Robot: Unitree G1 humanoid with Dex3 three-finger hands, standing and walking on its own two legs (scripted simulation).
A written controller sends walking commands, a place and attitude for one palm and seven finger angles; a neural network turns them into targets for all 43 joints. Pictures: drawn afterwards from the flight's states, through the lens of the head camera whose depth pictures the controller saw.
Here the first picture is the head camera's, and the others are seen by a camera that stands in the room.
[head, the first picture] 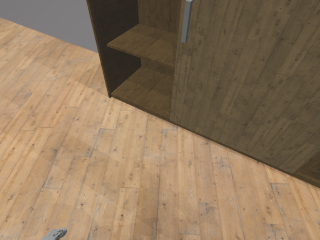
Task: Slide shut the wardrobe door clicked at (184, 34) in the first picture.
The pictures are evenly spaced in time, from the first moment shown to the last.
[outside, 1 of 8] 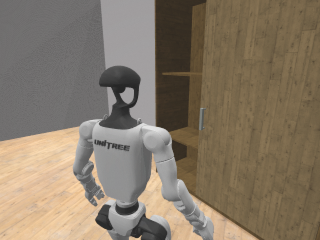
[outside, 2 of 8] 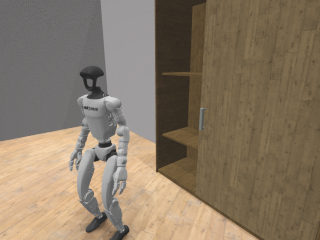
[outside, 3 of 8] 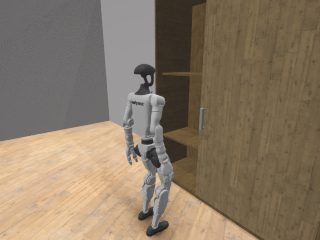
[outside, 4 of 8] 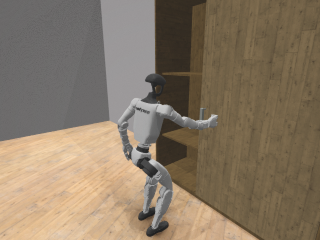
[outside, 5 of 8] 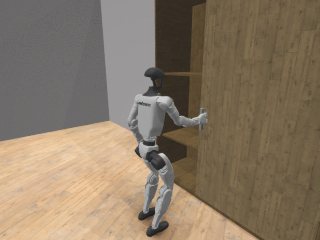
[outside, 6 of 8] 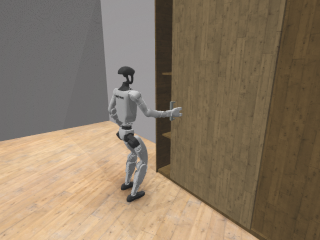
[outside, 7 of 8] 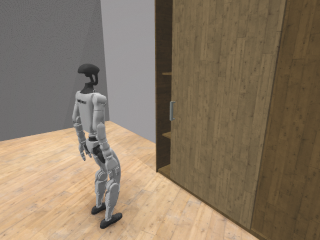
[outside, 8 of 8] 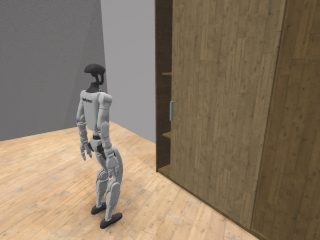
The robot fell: no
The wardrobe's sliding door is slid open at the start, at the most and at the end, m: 0.62 0.62 0.24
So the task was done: no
